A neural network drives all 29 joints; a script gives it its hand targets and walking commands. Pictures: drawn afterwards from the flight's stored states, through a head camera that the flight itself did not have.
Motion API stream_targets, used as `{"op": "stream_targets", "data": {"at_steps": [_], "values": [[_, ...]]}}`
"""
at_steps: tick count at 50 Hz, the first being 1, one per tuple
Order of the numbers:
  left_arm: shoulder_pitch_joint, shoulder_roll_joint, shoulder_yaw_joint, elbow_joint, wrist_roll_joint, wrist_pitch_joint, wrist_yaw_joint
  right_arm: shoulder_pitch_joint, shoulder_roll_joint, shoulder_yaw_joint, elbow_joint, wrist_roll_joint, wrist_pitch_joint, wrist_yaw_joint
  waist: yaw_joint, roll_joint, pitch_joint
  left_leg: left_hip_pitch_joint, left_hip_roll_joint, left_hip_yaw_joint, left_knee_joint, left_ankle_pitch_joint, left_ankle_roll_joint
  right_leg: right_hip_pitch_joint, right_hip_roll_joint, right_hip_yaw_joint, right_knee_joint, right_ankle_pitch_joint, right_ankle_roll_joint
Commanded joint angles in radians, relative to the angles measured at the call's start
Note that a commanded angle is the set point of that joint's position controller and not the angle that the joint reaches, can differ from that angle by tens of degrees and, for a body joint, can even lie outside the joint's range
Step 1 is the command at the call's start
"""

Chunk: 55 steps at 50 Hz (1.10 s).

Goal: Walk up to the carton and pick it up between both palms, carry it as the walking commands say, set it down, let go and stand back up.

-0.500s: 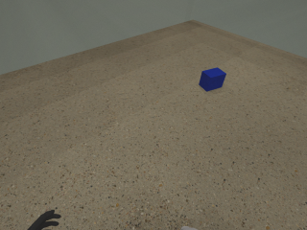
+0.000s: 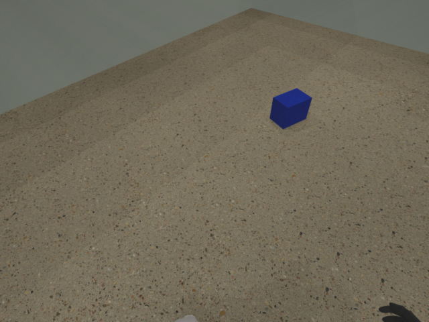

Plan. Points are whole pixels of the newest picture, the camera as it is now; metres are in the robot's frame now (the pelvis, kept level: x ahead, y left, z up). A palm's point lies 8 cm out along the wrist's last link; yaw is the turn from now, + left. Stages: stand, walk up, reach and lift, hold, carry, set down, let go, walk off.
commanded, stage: walk up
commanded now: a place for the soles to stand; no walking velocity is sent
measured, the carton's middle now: (290, 108) +1.68 -0.35 -0.66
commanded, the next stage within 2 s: none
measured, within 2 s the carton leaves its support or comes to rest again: neither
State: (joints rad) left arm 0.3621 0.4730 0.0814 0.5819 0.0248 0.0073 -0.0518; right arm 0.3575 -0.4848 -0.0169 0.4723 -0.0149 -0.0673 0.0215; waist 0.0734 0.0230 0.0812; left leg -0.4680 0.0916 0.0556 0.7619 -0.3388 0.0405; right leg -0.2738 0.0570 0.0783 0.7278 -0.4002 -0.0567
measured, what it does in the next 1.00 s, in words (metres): walks ahead: left foot, then right foot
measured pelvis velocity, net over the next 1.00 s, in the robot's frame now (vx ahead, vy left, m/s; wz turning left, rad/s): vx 0.53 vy -0.13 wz -0.14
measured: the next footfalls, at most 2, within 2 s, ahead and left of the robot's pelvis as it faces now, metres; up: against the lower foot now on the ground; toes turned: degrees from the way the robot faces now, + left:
left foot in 0.02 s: +0.16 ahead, +0.13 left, +0.00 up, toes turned +5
right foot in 0.42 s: +0.41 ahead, -0.21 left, +0.00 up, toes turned -7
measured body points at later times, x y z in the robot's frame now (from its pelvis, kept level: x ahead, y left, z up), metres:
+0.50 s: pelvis +0.28 -0.08 -0.01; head +0.30 -0.07 +0.44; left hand +0.52 +0.18 -0.06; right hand +0.26 -0.43 -0.07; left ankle +0.16 +0.11 -0.65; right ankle +0.37 -0.20 -0.71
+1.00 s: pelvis +0.53 -0.13 +0.01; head +0.54 -0.11 +0.46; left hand +0.71 +0.16 -0.06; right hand +0.55 -0.47 -0.03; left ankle +0.56 +0.02 -0.71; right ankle +0.58 -0.28 -0.67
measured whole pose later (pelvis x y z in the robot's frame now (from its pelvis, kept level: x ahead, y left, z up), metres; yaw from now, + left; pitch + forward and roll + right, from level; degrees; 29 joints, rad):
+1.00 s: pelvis +0.53 -0.13 +0.01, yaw -8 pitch -4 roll +1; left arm 0.32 0.48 0.06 0.50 0.02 0.00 -0.09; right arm 0.44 -0.48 -0.04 0.53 -0.02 -0.06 -0.01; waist -0.04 -0.07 0.08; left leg -0.23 0.08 0.07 0.62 -0.32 0.00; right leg -0.50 -0.07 0.00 0.93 -0.41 -0.01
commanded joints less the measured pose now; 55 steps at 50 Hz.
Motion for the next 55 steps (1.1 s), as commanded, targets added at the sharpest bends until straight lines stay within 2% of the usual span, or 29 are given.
{"op": "stream_targets", "data": {"at_steps": [1,2,3,4,8,15,18,20,21,22,23,24,25,28,30,33,36,37,38,39,40,41,42,45,47,51,53,54,55], "values": [[-0.150,0.026,0.016,-0.179,-0.013,-0.037,-0.010,0.310,-0.338,-0.148,-0.023,-0.050,-0.011,-0.058,-0.226,0.273,-0.126,0.575,0.406,-0.731,-0.530,-0.703,0.113,-0.697,0.045,0.054,0.467,-0.257,0.017],[-0.153,0.128,0.040,-0.198,-0.002,-0.025,-0.011,0.190,-0.322,-0.138,-0.041,-0.049,-0.010,-0.074,-0.175,0.101,-0.019,0.429,0.444,-0.816,-0.601,-0.778,0.146,-0.694,-0.011,0.125,0.558,-0.194,0.032],[-0.136,0.182,0.051,-0.181,0.005,-0.012,-0.022,0.158,-0.299,-0.137,-0.038,-0.029,-0.020,-0.082,-0.143,-0.009,0.067,0.330,0.426,-0.714,-0.606,-0.734,0.155,-0.625,-0.069,0.107,0.564,-0.090,0.031],[-0.123,0.200,0.064,-0.173,0.001,-0.013,-0.028,0.120,-0.285,-0.136,-0.048,-0.020,-0.029,-0.079,-0.123,-0.037,0.100,0.279,0.377,-0.631,-0.585,-0.669,0.122,-0.597,-0.078,0.115,0.513,-0.054,0.027],[-0.055,0.173,0.056,-0.127,-0.006,-0.027,-0.042,0.108,-0.247,-0.125,-0.025,-0.023,-0.045,-0.050,-0.108,0.111,0.072,0.278,0.273,-0.323,-0.546,-0.352,0.150,-0.461,-0.113,0.058,0.334,0.065,0.044],[-0.225,0.083,0.018,-0.172,-0.003,-0.018,-0.065,0.133,-0.217,-0.126,0.018,-0.006,-0.027,-0.023,-0.142,0.118,0.054,0.286,0.158,-0.006,-0.510,0.108,0.103,-0.232,-0.100,-0.120,-0.070,0.315,0.054],[-0.150,0.087,0.030,-0.148,0.010,-0.012,-0.048,0.137,-0.231,-0.131,0.024,0.000,-0.006,-0.025,-0.094,0.128,-0.022,0.311,0.183,0.036,-0.399,0.237,0.094,-0.053,-0.078,-0.117,-0.133,0.304,0.027],[0.032,0.157,0.069,-0.086,0.019,-0.018,-0.019,0.145,-0.193,-0.115,0.010,0.005,0.003,-0.021,0.014,-0.023,-0.148,0.198,0.134,0.101,-0.043,0.334,0.043,0.250,-0.058,-0.065,-0.170,0.239,-0.018],[0.151,0.223,0.090,-0.079,0.023,-0.020,0.003,0.164,-0.142,-0.092,-0.014,0.014,0.004,-0.014,0.071,-0.167,-0.268,0.022,0.062,0.086,0.275,0.115,0.026,0.457,-0.194,0.179,-0.215,0.023,-0.094],[0.184,0.307,0.110,-0.108,0.013,-0.019,0.025,0.170,-0.115,-0.079,-0.059,0.032,-0.004,-0.004,0.080,-0.306,-0.345,-0.159,-0.048,0.008,0.489,-0.277,0.000,0.573,-0.388,0.573,-0.300,-0.050,-0.178],[0.139,0.326,0.112,-0.128,0.006,-0.012,0.045,0.091,-0.182,-0.094,-0.086,0.030,0.000,-0.007,0.080,-0.156,-0.258,-0.243,-0.041,-0.082,0.597,-0.220,-0.003,0.497,-0.417,0.679,-0.379,-0.153,-0.272],[0.100,0.299,0.106,-0.133,0.004,-0.019,0.054,0.049,-0.196,-0.101,-0.082,0.035,0.006,-0.009,0.065,-0.100,-0.190,-0.249,-0.004,-0.121,0.611,-0.191,0.002,0.403,-0.440,0.612,-0.361,-0.085,-0.296],[0.045,0.270,0.100,-0.133,-0.013,-0.018,0.059,0.064,-0.197,-0.106,-0.059,0.034,0.011,-0.010,0.023,-0.073,-0.145,-0.242,0.009,-0.127,0.608,-0.148,0.010,0.301,-0.407,0.505,-0.358,-0.084,-0.255],[-0.022,0.223,0.069,-0.130,-0.012,-0.040,0.051,0.109,-0.172,-0.099,-0.002,0.027,0.021,-0.008,-0.047,-0.122,-0.053,-0.104,0.041,-0.105,0.402,-0.092,-0.012,0.058,-0.315,0.303,-0.385,0.067,-0.187],[-0.029,0.209,0.061,-0.117,-0.011,-0.054,0.041,0.104,-0.152,-0.090,-0.005,0.019,0.028,-0.004,-0.060,-0.171,-0.026,-0.041,0.037,-0.078,0.260,-0.067,-0.019,-0.036,-0.302,0.199,-0.389,0.166,-0.198],[-0.065,0.199,0.058,-0.129,-0.001,-0.056,0.017,0.080,-0.150,-0.082,-0.008,0.012,0.020,0.001,-0.063,-0.229,0.021,0.060,0.025,-0.032,0.024,0.027,-0.018,-0.156,-0.283,0.164,-0.422,-0.071,-0.190],[-0.070,0.151,0.039,-0.116,-0.004,-0.051,-0.002,0.106,-0.151,-0.098,0.024,-0.001,0.011,-0.010,-0.105,-0.150,-0.027,0.352,-0.050,0.024,-0.084,0.219,0.003,-0.290,-0.217,0.062,-0.257,-0.089,-0.130],[-0.061,0.123,0.026,-0.131,0.006,-0.049,-0.003,0.158,-0.178,-0.113,0.039,-0.006,0.013,-0.020,-0.132,-0.084,-0.059,0.478,-0.048,-0.027,-0.092,0.100,0.028,-0.366,-0.206,0.043,-0.115,-0.072,-0.084],[-0.045,0.098,0.025,-0.144,0.000,-0.051,-0.006,0.210,-0.236,-0.136,0.034,-0.019,0.014,-0.037,-0.179,0.077,-0.094,0.576,0.057,-0.195,-0.201,-0.127,0.071,-0.461,-0.142,-0.034,0.107,-0.026,-0.026],[-0.006,0.052,0.011,-0.179,-0.008,-0.049,-0.010,0.254,-0.310,-0.154,0.011,-0.033,0.005,-0.050,-0.197,0.294,-0.154,0.566,0.343,-0.659,-0.450,-0.517,0.154,-0.529,-0.045,-0.089,0.449,-0.205,0.019],[-0.044,0.155,0.041,-0.200,0.004,-0.030,-0.001,0.216,-0.310,-0.145,-0.007,-0.027,0.008,-0.061,-0.177,0.112,-0.075,0.488,0.389,-0.823,-0.535,-0.630,0.235,-0.571,-0.051,0.022,0.544,-0.211,0.020],[-0.064,0.208,0.052,-0.207,0.010,-0.017,-0.002,0.168,-0.272,-0.138,-0.015,-0.006,0.009,-0.072,-0.164,0.015,0.013,0.418,0.388,-0.745,-0.539,-0.634,0.251,-0.574,-0.115,0.026,0.522,-0.155,0.022],[-0.088,0.202,0.054,-0.210,0.014,-0.020,-0.007,0.149,-0.257,-0.132,-0.016,0.000,0.000,-0.070,-0.160,-0.006,0.081,0.352,0.365,-0.663,-0.529,-0.505,0.245,-0.567,-0.139,0.020,0.485,-0.109,0.023],[0.002,0.186,0.052,-0.160,-0.013,-0.035,-0.019,0.091,-0.265,-0.138,-0.012,-0.004,-0.009,-0.051,-0.118,0.115,0.027,0.285,0.257,-0.414,-0.466,-0.256,0.203,-0.401,-0.169,0.007,0.302,-0.066,0.030],[-0.007,0.162,0.045,-0.162,-0.003,-0.030,-0.028,0.090,-0.229,-0.127,-0.006,-0.006,-0.012,-0.039,-0.115,0.135,0.019,0.264,0.218,-0.307,-0.461,-0.133,0.180,-0.344,-0.165,-0.040,0.206,-0.015,0.041],[-0.038,0.132,0.041,-0.161,-0.002,-0.023,-0.040,0.048,-0.233,-0.134,-0.009,0.000,-0.003,-0.024,-0.104,0.195,-0.020,0.168,0.146,-0.165,-0.424,-0.211,0.136,-0.125,-0.134,-0.115,0.006,0.143,0.065],[-0.018,0.132,0.049,-0.158,-0.002,-0.027,-0.032,0.026,-0.229,-0.126,-0.019,0.003,-0.004,-0.018,-0.058,0.137,-0.014,0.066,0.116,-0.086,-0.330,-0.215,0.095,0.036,-0.108,-0.120,-0.091,0.221,0.065],[0.012,0.149,0.054,-0.137,0.001,-0.027,-0.028,0.052,-0.194,-0.114,-0.018,0.007,0.001,-0.010,-0.043,0.054,-0.028,0.019,0.083,-0.046,-0.246,-0.196,0.076,0.121,-0.087,-0.135,-0.110,0.199,0.059],[0.080,0.188,0.074,-0.125,0.004,-0.030,-0.015,0.068,-0.154,-0.102,-0.023,0.003,0.005,-0.006,0.002,-0.071,-0.072,-0.081,0.053,-0.030,-0.068,-0.168,0.050,0.277,-0.105,-0.057,-0.149,0.084,0.020]]}}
